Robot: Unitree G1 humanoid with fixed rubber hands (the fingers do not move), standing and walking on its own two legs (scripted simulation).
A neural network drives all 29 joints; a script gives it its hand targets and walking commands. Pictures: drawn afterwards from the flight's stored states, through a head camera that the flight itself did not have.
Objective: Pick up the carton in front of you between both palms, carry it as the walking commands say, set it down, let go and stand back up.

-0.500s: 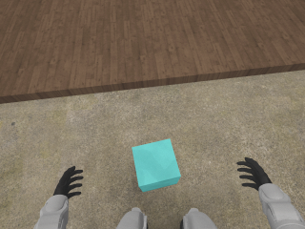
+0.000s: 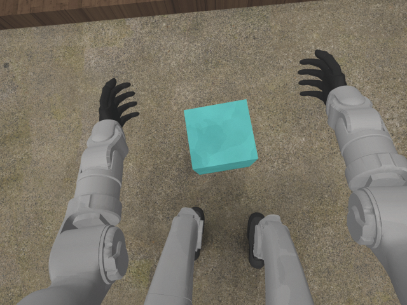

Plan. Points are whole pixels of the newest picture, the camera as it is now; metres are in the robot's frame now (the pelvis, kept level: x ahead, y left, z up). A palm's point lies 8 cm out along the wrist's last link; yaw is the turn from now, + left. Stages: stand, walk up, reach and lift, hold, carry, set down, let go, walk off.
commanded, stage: reach and lift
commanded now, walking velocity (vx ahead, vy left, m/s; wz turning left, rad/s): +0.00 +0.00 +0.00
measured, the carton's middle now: (220, 141) +0.49 +0.05 -0.53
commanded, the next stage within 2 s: none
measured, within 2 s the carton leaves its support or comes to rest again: leaves its support in 1.84 s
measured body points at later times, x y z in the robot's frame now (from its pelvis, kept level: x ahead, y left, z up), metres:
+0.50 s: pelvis +0.02 +0.00 -0.10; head +0.35 -0.01 +0.21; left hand +0.47 +0.24 -0.25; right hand +0.55 -0.14 -0.26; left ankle +0.10 +0.13 -0.62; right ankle +0.09 -0.12 -0.62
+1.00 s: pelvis -0.03 +0.00 -0.27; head +0.34 +0.00 -0.01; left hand +0.47 +0.23 -0.45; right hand +0.54 -0.13 -0.45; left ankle +0.09 +0.13 -0.62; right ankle +0.09 -0.12 -0.62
